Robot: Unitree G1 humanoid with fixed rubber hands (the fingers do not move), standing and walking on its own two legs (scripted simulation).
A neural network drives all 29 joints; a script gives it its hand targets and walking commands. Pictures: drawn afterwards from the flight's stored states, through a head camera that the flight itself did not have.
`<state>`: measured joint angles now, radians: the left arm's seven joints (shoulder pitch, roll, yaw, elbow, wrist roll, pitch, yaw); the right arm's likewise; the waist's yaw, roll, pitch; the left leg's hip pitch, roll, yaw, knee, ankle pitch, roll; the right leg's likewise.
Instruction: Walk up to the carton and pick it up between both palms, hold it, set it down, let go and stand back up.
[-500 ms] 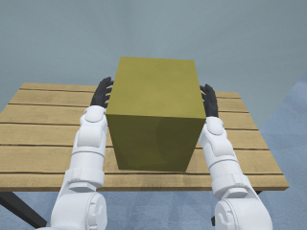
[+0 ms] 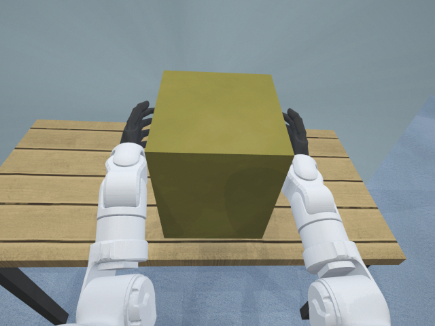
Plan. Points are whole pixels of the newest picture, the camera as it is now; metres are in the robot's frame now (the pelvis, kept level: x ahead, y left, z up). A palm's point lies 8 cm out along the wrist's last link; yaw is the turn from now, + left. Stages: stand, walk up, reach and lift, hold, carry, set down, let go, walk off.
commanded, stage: reach and lift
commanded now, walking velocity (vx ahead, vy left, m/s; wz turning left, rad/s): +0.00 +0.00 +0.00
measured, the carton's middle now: (215, 159) +0.39 -0.01 +0.12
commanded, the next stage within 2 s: hold in 0.92 s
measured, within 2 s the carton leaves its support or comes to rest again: neither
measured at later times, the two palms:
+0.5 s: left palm (127, 137) +0.38 +0.15 +0.18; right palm (292, 143) +0.37 -0.15 +0.18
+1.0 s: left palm (124, 136) +0.37 +0.15 +0.19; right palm (294, 139) +0.37 -0.14 +0.19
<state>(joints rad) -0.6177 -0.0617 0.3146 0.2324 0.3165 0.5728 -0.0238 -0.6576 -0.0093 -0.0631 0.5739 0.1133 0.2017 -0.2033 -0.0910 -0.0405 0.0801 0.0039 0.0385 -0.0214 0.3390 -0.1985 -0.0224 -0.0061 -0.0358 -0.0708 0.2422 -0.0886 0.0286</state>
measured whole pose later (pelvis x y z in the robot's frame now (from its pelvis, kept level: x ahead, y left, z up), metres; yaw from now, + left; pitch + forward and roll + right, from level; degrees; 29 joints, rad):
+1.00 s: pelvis +0.00 +0.00 +0.00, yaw +0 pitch -10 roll -1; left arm -0.61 -0.06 0.32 0.08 0.33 0.70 -0.04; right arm -0.70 -0.03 -0.02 0.50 0.17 0.30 -0.22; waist -0.10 -0.04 0.09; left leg 0.04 0.04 -0.03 0.35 -0.21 -0.03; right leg 0.04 -0.03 -0.08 0.24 -0.10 0.03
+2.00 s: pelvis +0.00 -0.01 +0.00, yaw +1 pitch -10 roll -1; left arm -0.64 -0.05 0.35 0.05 0.34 0.78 -0.07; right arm -0.74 -0.03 -0.01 0.48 0.19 0.37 -0.24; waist -0.10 -0.03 0.07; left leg 0.04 0.04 -0.04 0.35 -0.21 -0.03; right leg 0.03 -0.03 -0.08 0.26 -0.11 0.02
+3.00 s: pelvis +0.00 -0.01 +0.00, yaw +1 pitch -10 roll -1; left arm -0.67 -0.04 0.36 0.08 0.35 0.77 -0.08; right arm -0.77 -0.02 -0.02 0.51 0.19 0.37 -0.24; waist -0.10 -0.03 0.07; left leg 0.03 0.04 -0.04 0.34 -0.20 -0.03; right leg 0.02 -0.03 -0.08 0.26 -0.11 0.02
